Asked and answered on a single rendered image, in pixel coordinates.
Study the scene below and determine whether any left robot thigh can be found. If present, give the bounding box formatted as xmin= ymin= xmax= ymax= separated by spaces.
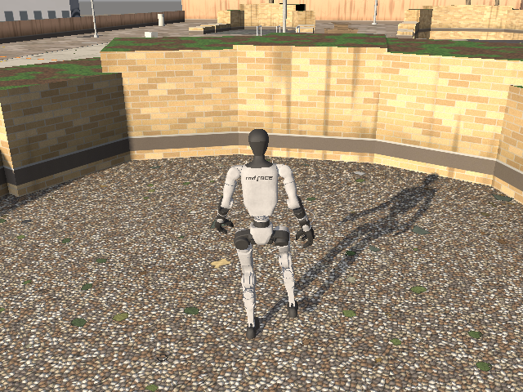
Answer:
xmin=234 ymin=229 xmax=257 ymax=288

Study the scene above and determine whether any robot left upper arm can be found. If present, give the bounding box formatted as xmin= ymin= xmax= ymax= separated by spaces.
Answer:
xmin=221 ymin=165 xmax=243 ymax=209

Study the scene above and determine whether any robot left hand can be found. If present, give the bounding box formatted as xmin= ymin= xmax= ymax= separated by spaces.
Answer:
xmin=214 ymin=219 xmax=234 ymax=234

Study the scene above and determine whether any robot right upper arm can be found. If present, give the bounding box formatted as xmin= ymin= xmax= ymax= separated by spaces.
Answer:
xmin=276 ymin=163 xmax=300 ymax=210

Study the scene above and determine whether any robot left forearm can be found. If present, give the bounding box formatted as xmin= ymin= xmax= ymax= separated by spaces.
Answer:
xmin=216 ymin=196 xmax=230 ymax=223

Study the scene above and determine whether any robot right forearm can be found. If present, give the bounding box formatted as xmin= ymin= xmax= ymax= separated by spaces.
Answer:
xmin=293 ymin=196 xmax=311 ymax=232

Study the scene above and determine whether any robot right hand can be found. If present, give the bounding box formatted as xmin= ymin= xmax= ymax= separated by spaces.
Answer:
xmin=296 ymin=227 xmax=315 ymax=248

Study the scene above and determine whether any robot torso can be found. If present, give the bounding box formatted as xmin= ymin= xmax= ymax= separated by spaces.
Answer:
xmin=241 ymin=160 xmax=279 ymax=245

